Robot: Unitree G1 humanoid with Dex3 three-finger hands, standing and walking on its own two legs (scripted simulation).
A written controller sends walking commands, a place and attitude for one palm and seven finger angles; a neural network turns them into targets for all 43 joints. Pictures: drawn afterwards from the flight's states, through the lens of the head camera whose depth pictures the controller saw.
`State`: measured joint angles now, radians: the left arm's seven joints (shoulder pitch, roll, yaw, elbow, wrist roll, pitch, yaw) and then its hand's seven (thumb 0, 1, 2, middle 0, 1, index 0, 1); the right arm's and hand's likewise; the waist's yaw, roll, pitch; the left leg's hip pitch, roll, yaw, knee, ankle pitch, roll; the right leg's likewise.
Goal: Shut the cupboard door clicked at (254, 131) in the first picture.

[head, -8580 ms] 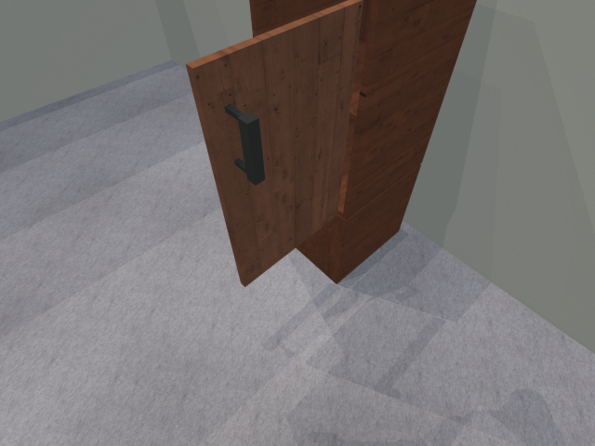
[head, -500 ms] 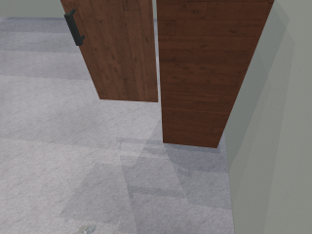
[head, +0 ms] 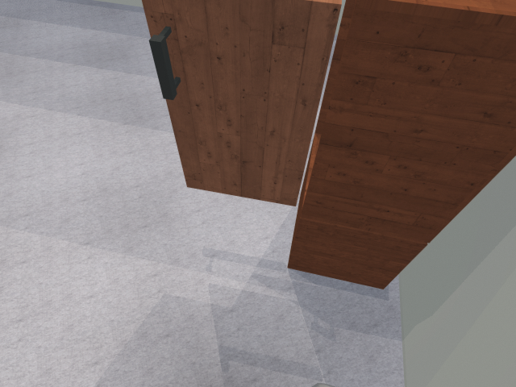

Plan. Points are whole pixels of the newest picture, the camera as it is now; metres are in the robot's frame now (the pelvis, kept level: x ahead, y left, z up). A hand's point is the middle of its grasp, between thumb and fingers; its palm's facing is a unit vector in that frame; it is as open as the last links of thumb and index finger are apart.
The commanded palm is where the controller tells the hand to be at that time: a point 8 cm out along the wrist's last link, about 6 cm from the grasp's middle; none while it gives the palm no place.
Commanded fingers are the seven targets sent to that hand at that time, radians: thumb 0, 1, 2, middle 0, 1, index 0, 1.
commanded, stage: take the last steps up to it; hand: left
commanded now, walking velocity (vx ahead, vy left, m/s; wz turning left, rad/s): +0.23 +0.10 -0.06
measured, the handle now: (168, 63) +0.67 +0.26 +0.12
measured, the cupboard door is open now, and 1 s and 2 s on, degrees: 92 92 92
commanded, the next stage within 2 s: come to a stop and stand still in 0.16 s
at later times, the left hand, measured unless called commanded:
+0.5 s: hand (153, 322) +0.23 +0.22 -0.17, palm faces +0.01 -0.97 -0.23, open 7.2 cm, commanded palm none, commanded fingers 0.00 0.90 0.90 -0.20 -0.30 -0.20 -0.30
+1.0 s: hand (163, 327) +0.23 +0.20 -0.17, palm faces -0.04 -0.97 -0.23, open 7.3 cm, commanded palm none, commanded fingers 0.00 0.90 0.90 -0.20 -0.30 -0.20 -0.30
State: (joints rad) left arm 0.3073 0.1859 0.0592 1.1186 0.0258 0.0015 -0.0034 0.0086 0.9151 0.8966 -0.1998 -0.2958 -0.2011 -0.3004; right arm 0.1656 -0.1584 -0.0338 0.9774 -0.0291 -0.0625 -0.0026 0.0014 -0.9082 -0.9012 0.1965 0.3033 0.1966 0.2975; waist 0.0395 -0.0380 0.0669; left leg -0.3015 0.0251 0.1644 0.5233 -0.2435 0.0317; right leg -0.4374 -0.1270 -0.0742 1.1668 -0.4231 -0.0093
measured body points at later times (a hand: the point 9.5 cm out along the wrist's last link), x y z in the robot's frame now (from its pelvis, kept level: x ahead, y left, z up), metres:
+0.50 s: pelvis +0.17 +0.04 +0.00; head +0.21 +0.04 +0.45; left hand +0.23 +0.28 -0.15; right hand +0.18 -0.19 -0.16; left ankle +0.21 +0.17 -0.73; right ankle +0.15 -0.08 -0.73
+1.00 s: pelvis +0.17 +0.02 +0.00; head +0.21 +0.01 +0.45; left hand +0.23 +0.25 -0.15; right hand +0.22 -0.24 -0.15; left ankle +0.17 +0.14 -0.70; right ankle +0.13 -0.10 -0.73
